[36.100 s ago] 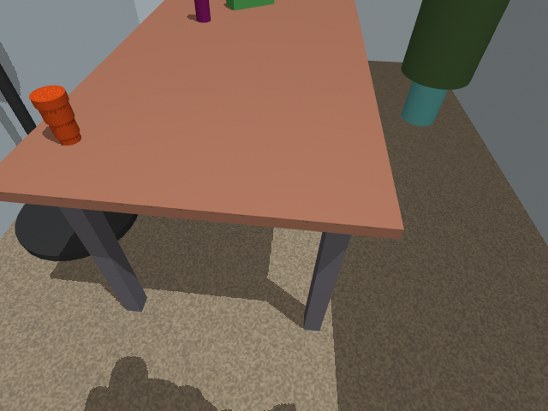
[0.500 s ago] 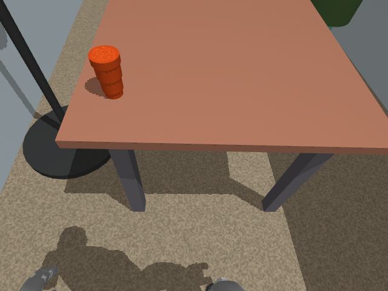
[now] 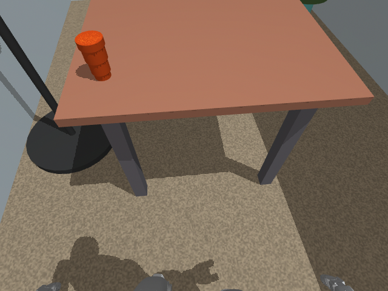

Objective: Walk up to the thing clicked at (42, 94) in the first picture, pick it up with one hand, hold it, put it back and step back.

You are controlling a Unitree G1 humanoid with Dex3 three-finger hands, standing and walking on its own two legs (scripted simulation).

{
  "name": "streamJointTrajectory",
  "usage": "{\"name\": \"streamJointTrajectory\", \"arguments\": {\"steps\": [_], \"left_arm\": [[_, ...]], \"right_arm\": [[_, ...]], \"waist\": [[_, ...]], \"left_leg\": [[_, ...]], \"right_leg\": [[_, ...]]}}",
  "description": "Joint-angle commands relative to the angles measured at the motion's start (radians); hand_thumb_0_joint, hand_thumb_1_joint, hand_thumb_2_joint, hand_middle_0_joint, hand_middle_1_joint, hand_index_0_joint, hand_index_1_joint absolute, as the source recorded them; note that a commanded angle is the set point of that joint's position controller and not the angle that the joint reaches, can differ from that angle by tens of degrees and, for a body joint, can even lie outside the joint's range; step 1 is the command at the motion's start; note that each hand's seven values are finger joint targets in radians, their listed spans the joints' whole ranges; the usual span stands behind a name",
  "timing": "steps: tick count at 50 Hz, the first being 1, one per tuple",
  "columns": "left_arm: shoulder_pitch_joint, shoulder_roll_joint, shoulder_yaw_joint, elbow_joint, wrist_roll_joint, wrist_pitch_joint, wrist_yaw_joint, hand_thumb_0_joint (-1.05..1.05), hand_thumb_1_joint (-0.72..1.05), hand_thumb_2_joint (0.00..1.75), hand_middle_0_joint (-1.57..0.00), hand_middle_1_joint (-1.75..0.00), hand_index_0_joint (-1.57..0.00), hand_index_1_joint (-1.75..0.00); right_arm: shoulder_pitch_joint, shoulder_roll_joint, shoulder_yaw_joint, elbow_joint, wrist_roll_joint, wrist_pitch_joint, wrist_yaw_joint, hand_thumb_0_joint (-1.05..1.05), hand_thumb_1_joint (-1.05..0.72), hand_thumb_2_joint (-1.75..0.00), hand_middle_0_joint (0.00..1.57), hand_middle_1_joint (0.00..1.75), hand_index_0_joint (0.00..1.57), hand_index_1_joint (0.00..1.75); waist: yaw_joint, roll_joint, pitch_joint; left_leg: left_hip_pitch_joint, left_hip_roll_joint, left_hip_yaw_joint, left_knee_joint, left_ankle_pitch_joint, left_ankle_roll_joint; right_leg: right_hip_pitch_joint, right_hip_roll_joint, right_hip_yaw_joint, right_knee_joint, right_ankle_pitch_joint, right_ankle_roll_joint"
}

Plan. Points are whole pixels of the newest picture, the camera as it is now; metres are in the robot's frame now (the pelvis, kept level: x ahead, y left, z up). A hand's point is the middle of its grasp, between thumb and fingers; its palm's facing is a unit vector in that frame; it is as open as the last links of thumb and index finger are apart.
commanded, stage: step back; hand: left
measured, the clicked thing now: (96, 58) +0.71 +0.26 +0.05
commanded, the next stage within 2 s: none
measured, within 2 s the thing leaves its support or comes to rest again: neither
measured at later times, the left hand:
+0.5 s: hand out of the picture -0.05 +0.27 -0.15, palm faces +0.05 -0.94 -0.34, open 7.4 cm
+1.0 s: hand out of the picture -0.21 +0.21 -0.12, palm faces +0.05 -0.89 -0.45, open 7.4 cm
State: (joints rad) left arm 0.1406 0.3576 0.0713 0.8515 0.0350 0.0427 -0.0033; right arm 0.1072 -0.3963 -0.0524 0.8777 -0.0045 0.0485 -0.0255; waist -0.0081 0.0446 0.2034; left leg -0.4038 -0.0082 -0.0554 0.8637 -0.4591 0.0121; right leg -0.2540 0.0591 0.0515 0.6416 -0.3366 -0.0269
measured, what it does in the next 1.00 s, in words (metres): walks backwards: left foot, then right foot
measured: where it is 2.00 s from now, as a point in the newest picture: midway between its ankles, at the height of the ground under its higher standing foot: outside the picture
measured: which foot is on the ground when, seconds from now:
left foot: up 0.00-0.24, down 0.26-0.74, up 0.76-1.00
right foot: down 0.00-0.28, up 0.30-0.68, down 0.70-1.00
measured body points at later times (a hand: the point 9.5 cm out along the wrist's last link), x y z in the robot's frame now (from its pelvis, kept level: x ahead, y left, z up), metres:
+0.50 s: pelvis -0.14 +0.00 +0.01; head -0.09 +0.04 +0.46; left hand -0.06 +0.32 -0.12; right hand -0.03 -0.31 -0.08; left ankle -0.10 +0.11 -0.72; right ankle -0.18 -0.16 -0.62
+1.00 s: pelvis -0.31 -0.07 +0.00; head -0.26 -0.09 +0.45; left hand -0.22 +0.26 -0.09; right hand -0.24 -0.38 -0.13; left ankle -0.36 +0.07 -0.67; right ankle -0.26 -0.16 -0.72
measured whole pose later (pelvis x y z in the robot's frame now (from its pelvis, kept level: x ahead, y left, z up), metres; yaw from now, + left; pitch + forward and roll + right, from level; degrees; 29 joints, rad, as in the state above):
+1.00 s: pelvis -0.31 -0.07 +0.00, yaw +4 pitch -1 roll +2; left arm 0.15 0.36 0.08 0.79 0.05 0.06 0.01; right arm 0.25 -0.41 -0.04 0.89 -0.02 0.04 -0.03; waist 0.00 0.03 0.14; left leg -0.38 -0.08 -0.09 1.00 -0.49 -0.03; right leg -0.35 -0.03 -0.05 0.63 -0.25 -0.04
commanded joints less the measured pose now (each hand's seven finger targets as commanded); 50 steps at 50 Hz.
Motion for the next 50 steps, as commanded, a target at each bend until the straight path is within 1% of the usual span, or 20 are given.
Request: {"name": "streamJointTrajectory", "arguments": {"steps": [1,4,10,12,13,15,16,17,20,29,32,34,35,36,37,38,39,42,48,50], "left_arm": [[-0.068,0.267,0.074,-0.138,-0.011,-0.03,0.021,0.0,0.9,0.9,-0.2,-0.3,-0.2,-0.3],[-0.054,0.236,0.068,-0.139,0.004,-0.023,0.026,0.0,0.9,0.9,-0.2,-0.3,-0.2,-0.3],[0.026,0.233,0.064,-0.153,0.0,-0.005,0.028,0.0,0.9,0.9,-0.2,-0.3,-0.2,-0.3],[-0.025,0.248,0.06,-0.17,-0.014,0.007,0.022,0.0,0.9,0.9,-0.2,-0.3,-0.2,-0.3],[-0.02,0.23,0.049,-0.176,-0.016,0.015,0.018,0.0,0.9,0.9,-0.2,-0.3,-0.2,-0.3],[-0.032,0.188,0.046,-0.186,-0.016,0.016,0.024,0.0,0.9,0.9,-0.2,-0.3,-0.2,-0.3],[-0.079,0.226,0.064,-0.18,0.0,0.019,0.038,0.0,0.9,0.9,-0.2,-0.3,-0.2,-0.3],[-0.068,0.247,0.068,-0.167,-0.001,0.019,0.036,0.0,0.9,0.9,-0.2,-0.3,-0.2,-0.3],[0.047,0.218,0.07,-0.109,-0.021,0.02,0.02,0.0,0.9,0.9,-0.2,-0.3,-0.2,-0.3],[0.058,0.197,0.054,-0.106,-0.004,0.004,0.012,0.0,0.9,0.9,-0.2,-0.3,-0.2,-0.3],[0.124,0.203,0.057,-0.065,-0.006,0.001,0.002,0.0,0.9,0.9,-0.2,-0.3,-0.2,-0.3],[0.245,0.202,0.065,-0.006,-0.005,0.001,-0.003,0.0,0.9,0.9,-0.2,-0.3,-0.2,-0.3],[0.257,0.223,0.075,0.006,0.005,-0.001,-0.003,0.0,0.9,0.9,-0.2,-0.3,-0.2,-0.3],[0.232,0.298,0.096,-0.016,0.021,-0.004,-0.004,0.0,0.9,0.9,-0.2,-0.3,-0.2,-0.3],[0.102,0.388,0.113,-0.08,0.019,-0.003,-0.007,0.0,0.9,0.9,-0.2,-0.3,-0.2,-0.3],[0.029,0.429,0.117,-0.114,0.026,-0.004,-0.002,0.0,0.9,0.9,-0.2,-0.3,-0.2,-0.3],[-0.017,0.383,0.105,-0.124,0.019,-0.011,0.002,0.0,0.9,0.9,-0.2,-0.3,-0.2,-0.3],[-0.122,0.25,0.077,-0.136,0.012,-0.015,0.013,0.0,0.9,0.9,-0.2,-0.3,-0.2,-0.3],[0.039,0.234,0.076,-0.132,0.016,-0.005,0.032,0.0,0.9,0.9,-0.2,-0.3,-0.2,-0.3],[0.047,0.249,0.076,-0.136,0.013,-0.001,0.037,0.0,0.9,0.9,-0.2,-0.3,-0.2,-0.3]], "right_arm": [[0.071,-0.208,-0.053,-0.053,0.015,-0.017,-0.009,0.0,-0.9,-0.9,0.2,0.3,0.2,0.3],[0.089,-0.179,-0.04,-0.05,0.011,-0.027,-0.016,0.0,-0.9,-0.9,0.2,0.3,0.2,0.3],[0.098,-0.16,-0.037,-0.069,-0.004,-0.047,-0.016,0.0,-0.9,-0.9,0.2,0.3,0.2,0.3],[0.176,-0.155,-0.048,-0.04,-0.014,-0.053,-0.012,0.0,-0.9,-0.9,0.2,0.3,0.2,0.3],[0.165,-0.178,-0.06,-0.042,-0.025,-0.056,-0.01,0.0,-0.9,-0.9,0.2,0.3,0.2,0.3],[0.087,-0.335,-0.092,-0.077,-0.045,-0.056,0.0,0.0,-0.9,-0.9,0.2,0.3,0.2,0.3],[0.086,-0.37,-0.103,-0.087,-0.035,-0.056,-0.001,0.0,-0.9,-0.9,0.2,0.3,0.2,0.3],[0.038,-0.345,-0.102,-0.089,-0.034,-0.062,-0.009,0.0,-0.9,-0.9,0.2,0.3,0.2,0.3],[-0.04,-0.223,-0.066,-0.106,-0.034,-0.066,-0.014,0.0,-0.9,-0.9,0.2,0.3,0.2,0.3],[0.081,-0.241,-0.082,-0.12,-0.026,-0.051,-0.009,0.0,-0.9,-0.9,0.2,0.3,0.2,0.3],[0.029,-0.27,-0.085,-0.139,-0.031,-0.033,-0.003,0.0,-0.9,-0.9,0.2,0.3,0.2,0.3],[-0.033,-0.281,-0.081,-0.155,-0.024,-0.019,0.001,0.0,-0.9,-0.9,0.2,0.3,0.2,0.3],[-0.034,-0.248,-0.07,-0.154,-0.02,-0.013,0.003,0.0,-0.9,-0.9,0.2,0.3,0.2,0.3],[-0.023,-0.183,-0.054,-0.165,-0.01,-0.011,0.0,0.0,-0.9,-0.9,0.2,0.3,0.2,0.3],[-0.002,-0.152,-0.049,-0.17,-0.012,-0.012,-0.015,0.0,-0.9,-0.9,0.2,0.3,0.2,0.3],[-0.018,-0.218,-0.076,-0.155,-0.018,-0.01,-0.028,0.0,-0.9,-0.9,0.2,0.3,0.2,0.3],[0.012,-0.242,-0.078,-0.133,-0.011,-0.014,-0.023,0.0,-0.9,-0.9,0.2,0.3,0.2,0.3],[0.123,-0.189,-0.052,-0.069,-0.001,-0.019,-0.015,0.0,-0.9,-0.9,0.2,0.3,0.2,0.3],[0.096,-0.161,-0.029,-0.092,-0.016,-0.041,-0.019,0.0,-0.9,-0.9,0.2,0.3,0.2,0.3],[0.125,-0.157,-0.03,-0.088,-0.022,-0.046,-0.017,0.0,-0.9,-0.9,0.2,0.3,0.2,0.3]], "waist": [[0.007,-0.186,-0.168],[0.02,-0.189,-0.19],[0.049,-0.249,-0.29],[-0.003,-0.228,-0.305],[0.006,-0.181,-0.293],[0.007,0.155,-0.256],[-0.05,0.187,-0.227],[-0.022,0.149,-0.195],[0.066,0.059,-0.173],[-0.026,0.137,-0.279],[0.001,0.19,-0.299],[0.065,0.173,-0.311],[0.072,0.11,-0.283],[0.072,-0.133,-0.215],[0.048,-0.291,-0.148],[0.08,-0.331,-0.107],[0.046,-0.282,-0.074],[-0.034,-0.186,-0.111],[0.072,-0.247,-0.203],[0.075,-0.273,-0.254]], "left_leg": [[0.017,-0.081,-0.096,0.334,-0.114,-0.006],[-0.027,-0.103,-0.068,0.289,-0.058,-0.026],[-0.003,-0.024,0.028,-0.196,-0.034,-0.026],[0.145,-0.02,0.06,-0.454,0.209,-0.005],[0.234,0.018,-0.016,-0.49,0.318,0.013],[0.266,0.369,-0.431,-0.526,0.552,0.185],[0.101,0.465,-0.513,-0.559,0.52,0.29],[0.08,0.456,-0.477,-0.558,0.499,0.301],[0.167,0.236,-0.156,-0.48,0.608,0.17],[0.381,0.273,-0.152,-0.417,0.575,0.239],[0.259,0.27,-0.148,-0.409,0.449,0.204],[0.12,0.249,-0.117,-0.37,0.361,0.157],[0.02,0.19,-0.098,-0.308,0.221,0.108],[-0.156,0.027,-0.067,-0.138,-0.015,0.042],[-0.191,-0.104,-0.012,0.079,-0.134,-0.025],[-0.102,-0.057,-0.084,0.266,-0.154,-0.027],[-0.067,-0.045,-0.121,0.322,-0.087,-0.025],[-0.079,-0.122,-0.106,0.375,0.053,-0.028],[-0.139,-0.057,-0.01,0.073,-0.082,-0.051],[-0.07,-0.019,0.015,-0.092,-0.075,-0.035]], "right_leg": [[-0.068,-0.318,0.282,-0.246,0.536,-0.234],[0.023,-0.235,0.18,-0.178,0.589,-0.185],[0.266,-0.264,0.195,-0.087,0.632,-0.178],[0.184,-0.239,0.168,-0.017,0.527,-0.131],[0.052,-0.203,0.159,0.006,0.391,-0.087],[-0.263,0.049,0.026,0.31,-0.262,0.011],[-0.19,0.04,0.125,0.496,-0.343,0.018],[-0.191,0.023,0.173,0.602,-0.281,0.014],[-0.26,0.074,0.186,0.668,-0.133,0.012],[-0.193,-0.007,0.062,0.283,-0.179,0.078],[-0.034,-0.046,-0.007,0.045,-0.132,0.046],[0.13,-0.049,-0.051,-0.156,0.023,0.007],[0.16,-0.06,-0.007,-0.188,0.028,-0.008],[0.114,-0.212,0.286,-0.3,-0.12,-0.057],[-0.083,-0.396,0.46,-0.397,-0.206,-0.155],[-0.288,-0.501,0.574,-0.458,-0.247,-0.268],[-0.333,-0.465,0.503,-0.446,-0.24,-0.249],[-0.175,-0.241,0.107,-0.276,0.11,-0.114],[0.196,-0.315,0.131,-0.171,0.419,-0.18],[0.238,-0.346,0.154,-0.122,0.538,-0.18]]}}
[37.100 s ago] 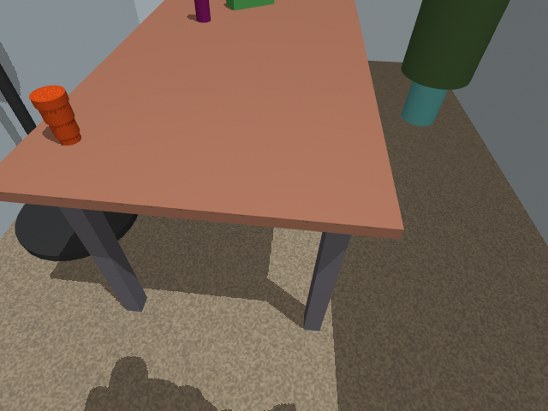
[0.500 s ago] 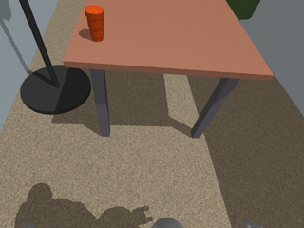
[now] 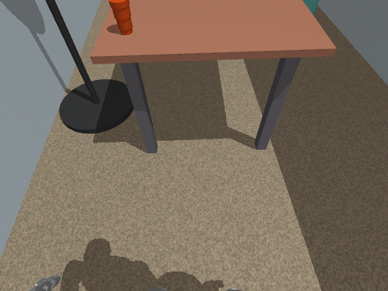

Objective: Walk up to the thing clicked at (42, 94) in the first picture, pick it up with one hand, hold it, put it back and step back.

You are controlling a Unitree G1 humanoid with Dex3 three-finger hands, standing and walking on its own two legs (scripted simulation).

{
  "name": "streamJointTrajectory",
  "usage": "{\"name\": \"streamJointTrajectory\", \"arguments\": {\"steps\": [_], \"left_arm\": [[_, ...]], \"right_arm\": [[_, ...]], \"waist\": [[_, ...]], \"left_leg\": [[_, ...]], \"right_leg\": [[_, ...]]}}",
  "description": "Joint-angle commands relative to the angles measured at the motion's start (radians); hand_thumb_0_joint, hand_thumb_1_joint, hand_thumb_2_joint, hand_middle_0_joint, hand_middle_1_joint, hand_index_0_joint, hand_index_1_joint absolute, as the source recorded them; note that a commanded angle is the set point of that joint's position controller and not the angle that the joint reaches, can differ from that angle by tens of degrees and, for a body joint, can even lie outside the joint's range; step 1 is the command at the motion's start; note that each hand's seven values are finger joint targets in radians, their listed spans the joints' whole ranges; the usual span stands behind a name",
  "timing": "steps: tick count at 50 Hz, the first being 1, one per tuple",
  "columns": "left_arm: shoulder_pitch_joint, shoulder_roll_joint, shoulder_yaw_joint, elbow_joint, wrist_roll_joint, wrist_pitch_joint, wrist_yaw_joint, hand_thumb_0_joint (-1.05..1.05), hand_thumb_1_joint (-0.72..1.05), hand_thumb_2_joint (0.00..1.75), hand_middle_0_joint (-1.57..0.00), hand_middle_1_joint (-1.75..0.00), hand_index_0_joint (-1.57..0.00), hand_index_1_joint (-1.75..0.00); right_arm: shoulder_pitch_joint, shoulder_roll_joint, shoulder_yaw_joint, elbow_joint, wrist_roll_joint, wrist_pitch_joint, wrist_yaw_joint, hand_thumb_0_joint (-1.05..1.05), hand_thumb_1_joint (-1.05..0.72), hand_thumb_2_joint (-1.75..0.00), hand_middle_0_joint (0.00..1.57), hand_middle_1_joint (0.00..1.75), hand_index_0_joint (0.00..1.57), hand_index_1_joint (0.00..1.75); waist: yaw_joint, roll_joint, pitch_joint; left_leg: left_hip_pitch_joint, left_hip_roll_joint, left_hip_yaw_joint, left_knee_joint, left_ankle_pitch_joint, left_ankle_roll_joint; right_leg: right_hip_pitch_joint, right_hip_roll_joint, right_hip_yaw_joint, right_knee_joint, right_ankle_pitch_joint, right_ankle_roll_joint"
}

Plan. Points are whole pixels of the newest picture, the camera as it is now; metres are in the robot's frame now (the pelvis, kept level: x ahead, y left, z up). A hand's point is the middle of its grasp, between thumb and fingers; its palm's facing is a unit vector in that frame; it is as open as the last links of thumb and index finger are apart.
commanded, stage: step back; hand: left
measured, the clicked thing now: (122, 16) +1.04 +0.26 +0.04
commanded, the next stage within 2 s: stand in 1.36 s
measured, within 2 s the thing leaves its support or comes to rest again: neither
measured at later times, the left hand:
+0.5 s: hand out of the picture -0.11 +0.24 -0.15, palm faces -0.01 -0.92 -0.39, open 7.4 cm
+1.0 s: hand out of the picture -0.07 +0.26 -0.14, palm faces -0.01 -0.91 -0.42, open 7.4 cm
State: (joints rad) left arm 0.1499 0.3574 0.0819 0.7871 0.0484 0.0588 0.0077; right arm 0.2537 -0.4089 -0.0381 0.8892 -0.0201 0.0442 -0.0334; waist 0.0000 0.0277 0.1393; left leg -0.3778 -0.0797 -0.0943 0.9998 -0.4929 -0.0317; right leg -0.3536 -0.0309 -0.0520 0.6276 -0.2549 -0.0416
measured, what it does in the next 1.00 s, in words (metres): walks backwards: left foot, then right foot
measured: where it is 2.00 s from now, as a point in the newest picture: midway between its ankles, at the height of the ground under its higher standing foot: outside the picture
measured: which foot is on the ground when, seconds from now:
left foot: up 0.00-0.08, down 0.10-0.96, up 0.98-1.00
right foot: down 0.00-0.12, up 0.14-0.38, down 0.40-1.00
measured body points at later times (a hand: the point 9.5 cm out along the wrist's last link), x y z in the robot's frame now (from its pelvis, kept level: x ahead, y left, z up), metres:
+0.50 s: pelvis -0.15 -0.02 +0.00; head -0.13 -0.03 +0.45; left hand -0.10 +0.29 -0.12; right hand -0.03 -0.34 -0.11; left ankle -0.09 +0.11 -0.71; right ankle -0.18 -0.15 -0.73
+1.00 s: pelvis -0.14 -0.02 +0.00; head -0.13 -0.03 +0.45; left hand -0.07 +0.31 -0.11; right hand -0.10 -0.34 -0.13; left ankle -0.13 +0.12 -0.72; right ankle -0.14 -0.13 -0.73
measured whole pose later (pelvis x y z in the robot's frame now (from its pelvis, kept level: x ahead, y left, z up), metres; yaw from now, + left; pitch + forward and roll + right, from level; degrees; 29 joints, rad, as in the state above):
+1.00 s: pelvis -0.14 -0.02 +0.00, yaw +0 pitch -2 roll -1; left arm 0.20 0.39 0.07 0.98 0.04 -0.04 0.00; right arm 0.24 -0.39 -0.05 0.99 -0.03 0.02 0.01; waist 0.00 0.04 0.07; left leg -0.31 0.02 -0.07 0.75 -0.43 0.00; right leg -0.25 0.02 -0.05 0.61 -0.32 -0.03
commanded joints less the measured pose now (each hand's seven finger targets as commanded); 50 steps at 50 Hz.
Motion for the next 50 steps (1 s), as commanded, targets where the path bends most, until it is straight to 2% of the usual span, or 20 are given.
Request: {"name": "streamJointTrajectory", "arguments": {"steps": [1,4,6,7,8,11,17,19,20,22,23,26,30,33,34,36,38,46,48,50], "left_arm": [[0.031,0.246,0.062,-0.075,-0.006,-0.013,0.025,0.0,0.9,0.9,-0.2,-0.3,-0.2,-0.3],[-0.015,0.265,0.049,-0.082,-0.021,-0.002,0.016,0.0,0.9,0.9,-0.2,-0.3,-0.2,-0.3],[-0.032,0.2,0.024,-0.106,-0.028,-0.006,0.008,0.0,0.9,0.9,-0.2,-0.3,-0.2,-0.3],[-0.121,0.227,0.042,-0.12,-0.033,-0.003,0.018,0.0,0.9,0.9,-0.2,-0.3,-0.2,-0.3],[-0.136,0.245,0.053,-0.113,-0.023,0.003,0.021,0.0,0.9,0.9,-0.2,-0.3,-0.2,-0.3],[-0.016,0.215,0.042,-0.038,-0.041,0.007,0.009,0.0,0.9,0.9,-0.2,-0.3,-0.2,-0.3],[0.023,0.185,0.017,0.01,-0.029,-0.056,-0.006,0.0,0.9,0.9,-0.2,-0.3,-0.2,-0.3],[0.109,0.171,0.022,0.076,-0.024,-0.087,0.006,0.0,0.9,0.9,-0.2,-0.3,-0.2,-0.3],[0.13,0.22,0.041,0.102,-0.01,-0.098,0.015,0.0,0.9,0.9,-0.2,-0.3,-0.2,-0.3],[0.048,0.321,0.061,0.063,0.009,-0.112,0.019,0.0,0.9,0.9,-0.2,-0.3,-0.2,-0.3],[-0.007,0.389,0.069,0.05,0.013,-0.11,0.025,0.0,0.9,0.9,-0.2,-0.3,-0.2,-0.3],[-0.064,0.28,0.04,0.059,-0.007,-0.123,0.016,0.0,0.9,0.9,-0.2,-0.3,-0.2,-0.3],[0.038,0.301,0.042,0.098,-0.007,-0.117,0.003,0.0,0.9,0.9,-0.2,-0.3,-0.2,-0.3],[0.011,0.279,0.022,0.093,-0.01,-0.099,-0.004,0.0,0.9,0.9,-0.2,-0.3,-0.2,-0.3],[0.023,0.243,0.007,0.089,-0.009,-0.096,-0.006,0.0,0.9,0.9,-0.2,-0.3,-0.2,-0.3],[-0.006,0.199,-0.003,0.089,-0.032,-0.094,-0.004,0.0,0.9,0.9,-0.2,-0.3,-0.2,-0.3],[0.014,0.272,0.017,0.102,-0.023,-0.096,-0.003,0.0,0.9,0.9,-0.2,-0.3,-0.2,-0.3],[0.164,0.213,0.026,0.184,-0.021,-0.117,-0.001,0.0,0.9,0.9,-0.2,-0.3,-0.2,-0.3],[0.175,0.34,0.06,0.168,0.002,-0.123,0.014,0.0,0.9,0.9,-0.2,-0.3,-0.2,-0.3],[0.014,0.36,0.061,0.115,-0.004,-0.123,0.012,0.0,0.9,0.9,-0.2,-0.3,-0.2,-0.3]], "right_arm": [[0.002,-0.146,-0.046,-0.09,-0.006,-0.043,-0.007,0.0,-0.9,-0.9,0.2,0.3,0.2,0.3],[0.118,-0.156,-0.064,-0.031,-0.002,-0.039,-0.001,0.0,-0.9,-0.9,0.2,0.3,0.2,0.3],[0.073,-0.279,-0.096,-0.053,-0.02,-0.032,0.001,0.0,-0.9,-0.9,0.2,0.3,0.2,0.3],[0.007,-0.36,-0.103,-0.083,-0.022,-0.023,0.008,0.0,-0.9,-0.9,0.2,0.3,0.2,0.3],[-0.063,-0.357,-0.104,-0.103,-0.031,-0.033,0.001,0.0,-0.9,-0.9,0.2,0.3,0.2,0.3],[-0.139,-0.229,-0.063,-0.122,-0.033,-0.038,-0.008,0.0,-0.9,-0.9,0.2,0.3,0.2,0.3],[-0.087,-0.204,-0.071,-0.092,-0.022,-0.041,0.014,0.0,-0.9,-0.9,0.2,0.3,0.2,0.3],[-0.101,-0.218,-0.075,-0.082,-0.022,-0.019,0.024,0.0,-0.9,-0.9,0.2,0.3,0.2,0.3],[-0.079,-0.172,-0.063,-0.075,-0.02,-0.015,0.024,0.0,-0.9,-0.9,0.2,0.3,0.2,0.3],[-0.07,-0.112,-0.04,-0.097,-0.023,-0.019,0.028,0.0,-0.9,-0.9,0.2,0.3,0.2,0.3],[-0.145,-0.169,-0.061,-0.093,-0.026,-0.02,0.019,0.0,-0.9,-0.9,0.2,0.3,0.2,0.3],[-0.144,-0.185,-0.07,-0.047,-0.006,-0.035,0.043,0.0,-0.9,-0.9,0.2,0.3,0.2,0.3],[-0.161,-0.155,-0.057,-0.047,-0.015,-0.054,0.055,0.0,-0.9,-0.9,0.2,0.3,0.2,0.3],[-0.091,-0.143,-0.068,-0.005,-0.015,-0.073,0.052,0.0,-0.9,-0.9,0.2,0.3,0.2,0.3],[-0.056,-0.165,-0.079,0.011,-0.018,-0.08,0.046,0.0,-0.9,-0.9,0.2,0.3,0.2,0.3],[-0.005,-0.272,-0.099,0.025,-0.02,-0.086,0.043,0.0,-0.9,-0.9,0.2,0.3,0.2,0.3],[-0.035,-0.294,-0.11,0.014,-0.026,-0.083,0.046,0.0,-0.9,-0.9,0.2,0.3,0.2,0.3],[-0.143,-0.155,-0.062,-0.015,-0.001,-0.06,0.045,0.0,-0.9,-0.9,0.2,0.3,0.2,0.3],[-0.13,-0.069,-0.031,-0.041,0.002,-0.059,0.033,0.0,-0.9,-0.9,0.2,0.3,0.2,0.3],[-0.071,-0.171,-0.065,0.004,-0.007,-0.057,0.022,0.0,-0.9,-0.9,0.2,0.3,0.2,0.3]], "waist": [[0.061,-0.248,-0.218],[-0.001,-0.167,-0.266],[0.004,0.12,-0.222],[-0.042,0.225,-0.176],[-0.028,0.201,-0.129],[0.048,0.062,-0.136],[-0.011,0.179,-0.177],[0.025,0.143,-0.196],[0.021,0.05,-0.196],[0.002,-0.131,-0.103],[0.048,-0.187,-0.065],[-0.001,-0.116,-0.019],[0.044,-0.178,-0.041],[0.006,-0.177,-0.06],[-0.012,-0.112,-0.091],[-0.028,0.117,-0.144],[-0.017,0.08,-0.065],[0.083,0.074,-0.154],[0.094,-0.196,-0.12],[0.045,-0.122,-0.056]], "left_leg": [[-0.062,0.052,0.075,-0.301,-0.011,0.016],[0.142,0.041,0.13,-0.562,0.25,0.057],[0.224,0.336,-0.29,-0.598,0.453,0.205],[0.053,0.494,-0.425,-0.68,0.491,0.352],[-0.053,0.531,-0.472,-0.689,0.522,0.389],[0.046,0.332,-0.126,-0.564,0.728,0.267],[0.264,0.288,-0.099,-0.553,0.161,0.232],[0.208,0.261,-0.039,-0.416,0.242,0.19],[0.069,0.215,-0.014,-0.303,0.223,0.146],[-0.24,0.076,0.031,-0.154,-0.029,0.039],[-0.113,0.14,-0.052,-0.1,-0.056,0.033],[-0.024,0.119,-0.012,-0.147,0.093,0.033],[-0.003,0.096,0.072,-0.326,0.062,0.029],[0.193,0.061,0.111,-0.532,0.118,0.039],[0.297,0.089,0.044,-0.578,0.132,0.054],[0.304,0.378,-0.405,-0.737,-0.183,0.214],[0.173,0.421,-0.422,-0.778,-0.234,0.282],[-0.018,0.202,-0.03,-0.464,0.127,0.121],[-0.277,0.003,0.021,-0.146,-0.052,0.045],[-0.167,0.114,-0.031,-0.065,-0.062,0.039]], "right_leg": [[0.359,-0.246,0.246,-0.08,0.483,-0.151],[0.244,-0.2,0.199,-0.01,0.332,-0.085],[-0.084,-0.021,0.082,0.207,-0.071,0.018],[-0.084,0.061,0.053,0.412,-0.396,0.041],[-0.039,0.037,0.162,0.565,-0.412,0.042],[-0.095,0.122,0.21,0.666,-0.277,0.029],[-0.013,0.03,0.093,0.003,-0.272,0.046],[0.17,0.06,0.048,-0.366,-0.096,0.026],[0.292,0.03,0.17,-0.358,-0.046,0.012],[0.256,-0.243,0.574,-0.361,-0.255,-0.085],[0.02,-0.368,0.672,-0.372,-0.312,-0.205],[0.004,-0.193,0.369,-0.324,-0.24,-0.121],[0.083,-0.17,0.336,-0.291,-0.206,-0.112],[0.007,-0.139,0.256,-0.2,-0.18,-0.083],[-0.049,-0.113,0.216,-0.109,-0.125,-0.06],[-0.167,0.048,0.027,0.172,-0.282,0.008],[-0.133,-0.009,0.104,0.276,-0.333,0.009],[0.303,0.04,0.027,-0.211,-0.024,0.008],[0.367,-0.265,0.538,-0.386,-0.233,-0.09],[0.151,-0.382,0.572,-0.374,-0.267,-0.219]]}}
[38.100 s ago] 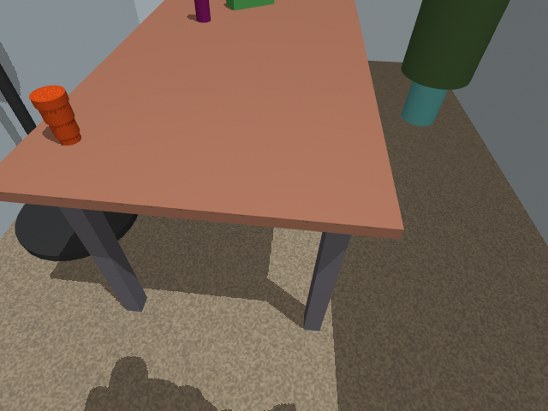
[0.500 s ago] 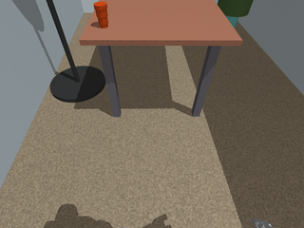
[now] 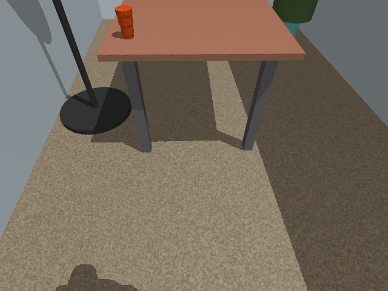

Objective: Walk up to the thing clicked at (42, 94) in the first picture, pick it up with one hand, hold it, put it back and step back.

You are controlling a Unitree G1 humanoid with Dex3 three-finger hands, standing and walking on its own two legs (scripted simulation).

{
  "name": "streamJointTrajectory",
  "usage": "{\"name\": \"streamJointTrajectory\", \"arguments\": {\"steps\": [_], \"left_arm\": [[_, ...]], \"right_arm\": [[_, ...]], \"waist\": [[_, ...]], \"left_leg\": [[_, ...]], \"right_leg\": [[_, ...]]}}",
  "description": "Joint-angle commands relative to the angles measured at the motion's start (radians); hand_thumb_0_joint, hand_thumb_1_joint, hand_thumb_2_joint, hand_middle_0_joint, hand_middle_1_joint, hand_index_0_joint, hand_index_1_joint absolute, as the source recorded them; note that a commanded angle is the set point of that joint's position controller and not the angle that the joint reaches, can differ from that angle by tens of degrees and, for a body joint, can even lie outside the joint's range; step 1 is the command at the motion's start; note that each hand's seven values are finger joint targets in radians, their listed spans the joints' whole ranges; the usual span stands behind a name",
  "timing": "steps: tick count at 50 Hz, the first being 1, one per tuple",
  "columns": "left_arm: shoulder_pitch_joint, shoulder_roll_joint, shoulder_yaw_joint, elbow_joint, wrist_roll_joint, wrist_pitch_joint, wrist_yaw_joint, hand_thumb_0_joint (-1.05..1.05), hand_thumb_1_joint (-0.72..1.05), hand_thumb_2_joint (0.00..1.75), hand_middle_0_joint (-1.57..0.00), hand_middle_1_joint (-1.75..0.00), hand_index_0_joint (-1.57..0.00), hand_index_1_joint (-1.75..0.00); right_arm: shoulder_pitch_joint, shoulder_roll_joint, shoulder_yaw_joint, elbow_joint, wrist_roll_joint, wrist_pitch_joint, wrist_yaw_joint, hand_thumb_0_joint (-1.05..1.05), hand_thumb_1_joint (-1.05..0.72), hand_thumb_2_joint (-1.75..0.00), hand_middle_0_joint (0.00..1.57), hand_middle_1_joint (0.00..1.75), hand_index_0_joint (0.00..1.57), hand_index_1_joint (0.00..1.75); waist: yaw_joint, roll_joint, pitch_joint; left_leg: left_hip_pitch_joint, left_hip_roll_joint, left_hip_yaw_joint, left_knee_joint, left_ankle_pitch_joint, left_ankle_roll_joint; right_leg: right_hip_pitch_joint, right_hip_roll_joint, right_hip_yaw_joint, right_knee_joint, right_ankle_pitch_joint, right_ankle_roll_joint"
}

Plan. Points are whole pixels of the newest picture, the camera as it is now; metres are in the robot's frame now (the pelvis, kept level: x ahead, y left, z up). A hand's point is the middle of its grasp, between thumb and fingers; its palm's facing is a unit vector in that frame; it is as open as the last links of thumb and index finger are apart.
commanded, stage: step back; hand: left
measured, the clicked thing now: (126, 23) +1.19 +0.28 +0.05
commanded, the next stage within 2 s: stand in 0.36 s
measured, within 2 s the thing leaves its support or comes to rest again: neither
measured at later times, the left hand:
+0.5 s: hand out of the picture +0.14 +0.28 -0.15, palm faces +0.01 -0.93 -0.36, open 7.4 cm
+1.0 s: hand out of the picture +0.13 +0.27 -0.13, palm faces +0.00 -0.94 -0.34, open 7.4 cm
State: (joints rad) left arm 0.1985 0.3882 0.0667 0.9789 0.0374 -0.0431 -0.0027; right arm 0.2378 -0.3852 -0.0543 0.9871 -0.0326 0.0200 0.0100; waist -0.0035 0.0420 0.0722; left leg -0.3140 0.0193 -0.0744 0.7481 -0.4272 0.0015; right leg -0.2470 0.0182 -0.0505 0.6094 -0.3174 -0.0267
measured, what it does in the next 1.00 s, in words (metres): steps on the spot: left foot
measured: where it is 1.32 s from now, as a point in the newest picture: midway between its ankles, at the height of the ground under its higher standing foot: outside the picture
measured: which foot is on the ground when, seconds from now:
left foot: up 0.00-0.20, down 0.22-1.00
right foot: down 0.00-1.00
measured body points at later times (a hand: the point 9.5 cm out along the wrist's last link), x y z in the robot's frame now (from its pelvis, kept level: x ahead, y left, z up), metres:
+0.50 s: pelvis +0.05 +0.02 +0.01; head +0.08 +0.03 +0.46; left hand +0.14 +0.33 -0.12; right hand +0.17 -0.27 -0.12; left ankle +0.07 +0.15 -0.72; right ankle +0.04 -0.12 -0.72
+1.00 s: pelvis +0.05 +0.01 +0.02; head +0.05 +0.01 +0.47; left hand +0.14 +0.31 -0.11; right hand +0.13 -0.29 -0.11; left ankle +0.07 +0.15 -0.72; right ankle +0.04 -0.12 -0.72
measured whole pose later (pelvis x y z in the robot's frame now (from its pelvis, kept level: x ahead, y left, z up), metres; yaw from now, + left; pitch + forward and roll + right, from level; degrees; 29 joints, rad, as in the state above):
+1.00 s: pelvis +0.05 +0.01 +0.02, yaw +1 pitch -3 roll +0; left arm 0.08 0.35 0.01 1.13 0.01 -0.02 0.00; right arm 0.08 -0.36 -0.01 1.14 -0.01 -0.01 0.01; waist -0.01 0.00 0.06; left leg -0.12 0.04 0.01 0.33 -0.15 -0.03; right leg -0.08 -0.02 -0.01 0.33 -0.20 0.02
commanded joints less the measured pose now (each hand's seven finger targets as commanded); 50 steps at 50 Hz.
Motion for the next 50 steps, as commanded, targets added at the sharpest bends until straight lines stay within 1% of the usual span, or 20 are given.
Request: {"name": "streamJointTrajectory", "arguments": {"steps": [1,3,7,9,11,12,13,14,16,18,20,21,22,23,24,25,26,28,32,50], "left_arm": [[-0.069,0.298,0.071,-0.085,0.001,-0.023,0.022,0.0,0.9,0.9,-0.2,-0.3,-0.2,-0.3],[-0.069,0.249,0.051,-0.082,-0.009,-0.029,0.021,0.0,0.9,0.9,-0.2,-0.3,-0.2,-0.3],[-0.076,0.247,0.043,-0.069,-0.015,-0.022,0.02,0.0,0.9,0.9,-0.2,-0.3,-0.2,-0.3],[-0.091,0.244,0.035,-0.072,-0.026,-0.011,0.023,0.0,0.9,0.9,-0.2,-0.3,-0.2,-0.3],[-0.084,0.217,0.022,-0.087,-0.033,-0.002,0.024,0.0,0.9,0.9,-0.2,-0.3,-0.2,-0.3],[-0.074,0.181,0.012,-0.097,-0.043,0.001,0.024,0.0,0.9,0.9,-0.2,-0.3,-0.2,-0.3],[-0.063,0.172,0.01,-0.079,-0.055,0.017,0.028,0.0,0.9,0.9,-0.2,-0.3,-0.2,-0.3],[-0.092,0.183,0.012,-0.064,-0.047,0.026,0.033,0.0,0.9,0.9,-0.2,-0.3,-0.2,-0.3],[-0.113,0.179,0.006,-0.059,-0.043,0.028,0.024,0.0,0.9,0.9,-0.2,-0.3,-0.2,-0.3],[-0.049,0.131,-0.006,-0.01,-0.048,0.026,0.014,0.0,0.9,0.9,-0.2,-0.3,-0.2,-0.3],[-0.019,0.135,-0.007,0.023,-0.041,0.011,0.018,0.0,0.9,0.9,-0.2,-0.3,-0.2,-0.3],[-0.017,0.165,-0.005,0.027,-0.037,0.005,0.023,0.0,0.9,0.9,-0.2,-0.3,-0.2,-0.3],[-0.039,0.209,-0.002,0.023,-0.031,-0.002,0.026,0.0,0.9,0.9,-0.2,-0.3,-0.2,-0.3],[-0.09,0.236,-0.003,0.016,-0.025,-0.007,0.03,0.0,0.9,0.9,-0.2,-0.3,-0.2,-0.3],[-0.137,0.245,-0.003,0.023,-0.029,-0.005,0.024,0.0,0.9,0.9,-0.2,-0.3,-0.2,-0.3],[-0.163,0.217,-0.012,0.031,-0.032,0.0,0.016,0.0,0.9,0.9,-0.2,-0.3,-0.2,-0.3],[-0.174,0.186,-0.022,0.032,-0.036,0.003,0.011,0.0,0.9,0.9,-0.2,-0.3,-0.2,-0.3],[-0.155,0.172,-0.029,0.044,-0.035,0.0,0.012,0.0,0.9,0.9,-0.2,-0.3,-0.2,-0.3],[-0.14,0.184,-0.026,0.074,-0.037,-0.003,0.013,0.0,0.9,0.9,-0.2,-0.3,-0.2,-0.3],[-0.16,0.187,-0.021,0.1,-0.031,0.001,0.008,0.0,0.9,0.9,-0.2,-0.3,-0.2,-0.3]], "right_arm": [[-0.033,-0.204,-0.049,-0.078,0.009,-0.037,-0.018,0.0,-0.9,-0.9,0.2,0.3,0.2,0.3],[-0.017,-0.174,-0.04,-0.05,0.015,-0.039,-0.015,0.0,-0.9,-0.9,0.2,0.3,0.2,0.3],[-0.02,-0.15,-0.032,-0.045,0.01,-0.045,-0.011,0.0,-0.9,-0.9,0.2,0.3,0.2,0.3],[0.002,-0.14,-0.034,-0.028,0.009,-0.053,-0.014,0.0,-0.9,-0.9,0.2,0.3,0.2,0.3],[0.021,-0.181,-0.051,-0.011,0.006,-0.059,-0.025,0.0,-0.9,-0.9,0.2,0.3,0.2,0.3],[0.031,-0.23,-0.061,-0.014,0.004,-0.064,-0.032,0.0,-0.9,-0.9,0.2,0.3,0.2,0.3],[-0.024,-0.259,-0.055,-0.035,0.013,-0.065,-0.033,0.0,-0.9,-0.9,0.2,0.3,0.2,0.3],[-0.067,-0.262,-0.054,-0.037,0.017,-0.062,-0.031,0.0,-0.9,-0.9,0.2,0.3,0.2,0.3],[-0.11,-0.232,-0.044,-0.031,0.003,-0.053,-0.033,0.0,-0.9,-0.9,0.2,0.3,0.2,0.3],[-0.139,-0.207,-0.029,-0.036,0.009,-0.059,-0.032,0.0,-0.9,-0.9,0.2,0.3,0.2,0.3],[-0.152,-0.198,-0.029,-0.026,0.017,-0.062,-0.028,0.0,-0.9,-0.9,0.2,0.3,0.2,0.3],[-0.144,-0.19,-0.027,-0.023,0.028,-0.06,-0.028,0.0,-0.9,-0.9,0.2,0.3,0.2,0.3],[-0.151,-0.174,-0.022,-0.025,0.039,-0.057,-0.028,0.0,-0.9,-0.9,0.2,0.3,0.2,0.3],[-0.149,-0.158,-0.019,-0.026,0.046,-0.052,-0.027,0.0,-0.9,-0.9,0.2,0.3,0.2,0.3],[-0.141,-0.155,-0.016,-0.01,0.044,-0.047,-0.023,0.0,-0.9,-0.9,0.2,0.3,0.2,0.3],[-0.15,-0.151,-0.006,0.01,0.038,-0.046,-0.019,0.0,-0.9,-0.9,0.2,0.3,0.2,0.3],[-0.183,-0.169,-0.01,0.017,0.032,-0.05,-0.016,0.0,-0.9,-0.9,0.2,0.3,0.2,0.3],[-0.206,-0.192,-0.014,0.027,0.025,-0.057,-0.013,0.0,-0.9,-0.9,0.2,0.3,0.2,0.3],[-0.196,-0.174,-0.005,0.047,0.03,-0.06,-0.014,0.0,-0.9,-0.9,0.2,0.3,0.2,0.3],[-0.218,-0.176,0.007,0.094,0.025,-0.055,-0.008,0.0,-0.9,-0.9,0.2,0.3,0.2,0.3]], "waist": [[0.028,-0.13,0.03],[0.024,-0.142,0.003],[0.026,-0.204,-0.039],[0.002,-0.202,-0.07],[-0.011,-0.098,-0.135],[-0.011,0.043,-0.183],[0.005,0.069,-0.2],[0.006,0.111,-0.163],[0.018,0.12,-0.119],[0.026,0.115,-0.109],[0.039,0.078,-0.151],[0.039,0.04,-0.182],[0.022,0.002,-0.19],[-0.011,-0.036,-0.185],[-0.033,-0.041,-0.158],[-0.03,-0.066,-0.11],[-0.017,-0.053,-0.12],[0.005,-0.052,-0.131],[-0.004,-0.063,-0.135],[0.001,-0.027,-0.099]], "left_leg": [[-0.209,0.034,-0.058,0.183,-0.095,0.006],[-0.149,0.01,-0.035,0.138,-0.033,0.004],[-0.036,0.006,0.082,-0.058,0.043,0.001],[0.049,-0.015,0.125,-0.218,0.207,0.013],[0.207,0.026,0.054,-0.274,0.554,0.049],[0.268,0.165,-0.112,-0.287,0.721,0.11],[0.235,0.277,-0.243,-0.289,0.708,0.232],[0.146,0.333,-0.282,-0.313,0.705,0.272],[0.077,0.275,-0.179,-0.348,0.572,0.22],[0.179,0.207,-0.124,-0.324,0.596,0.147],[0.205,0.164,-0.056,-0.249,0.718,0.083],[0.178,0.138,-0.021,-0.208,0.701,0.053],[0.147,0.1,0.003,-0.197,0.58,0.025],[0.134,0.073,0.011,-0.226,0.449,0.019],[0.177,0.062,0.01,-0.31,0.31,0.028],[0.219,0.083,-0.001,-0.349,0.3,0.033],[0.25,0.106,-0.016,-0.345,0.364,0.034],[0.211,0.116,-0.013,-0.326,0.489,0.035],[0.255,0.119,0.003,-0.362,0.547,0.025],[0.221,0.115,0.011,-0.463,0.36,0.003]], "right_leg": [[0.036,-0.397,0.487,-0.322,-0.078,-0.223],[0.049,-0.294,0.295,-0.263,0.178,-0.155],[0.07,-0.262,0.167,-0.153,0.538,-0.127],[0.081,-0.229,0.105,-0.054,0.625,-0.091],[0.031,-0.163,0.062,0.093,0.583,-0.032],[-0.04,-0.094,0.031,0.222,0.413,0.007],[-0.066,-0.028,0.018,0.252,0.101,0.026],[-0.037,-0.04,0.049,0.234,-0.218,0.015],[-0.031,-0.062,0.079,0.22,-0.274,-0.007],[-0.046,-0.056,0.072,0.026,-0.198,0.01],[0.067,-0.068,0.075,-0.165,0.123,0.027],[0.159,-0.106,0.114,-0.189,0.365,0.017],[0.188,-0.158,0.171,-0.192,0.515,-0.004],[0.169,-0.199,0.209,-0.203,0.496,-0.025],[0.072,-0.2,0.212,-0.201,0.329,-0.036],[0.014,-0.169,0.191,-0.218,0.21,-0.014],[0.033,-0.134,0.145,-0.223,0.205,-0.004],[0.122,-0.138,0.12,-0.233,0.325,0.011],[0.133,-0.148,0.128,-0.247,0.418,0.009],[0.139,-0.15,0.13,-0.347,0.233,0.016]]}}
